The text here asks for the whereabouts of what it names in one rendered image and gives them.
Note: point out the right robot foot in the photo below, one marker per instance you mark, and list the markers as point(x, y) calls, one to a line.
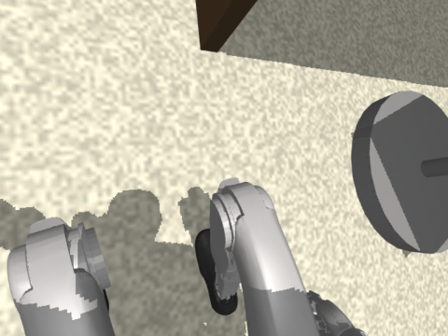
point(207, 270)

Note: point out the right robot hand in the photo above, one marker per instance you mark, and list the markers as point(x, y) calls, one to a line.
point(331, 321)

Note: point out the office chair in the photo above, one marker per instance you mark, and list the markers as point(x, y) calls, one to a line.
point(399, 160)

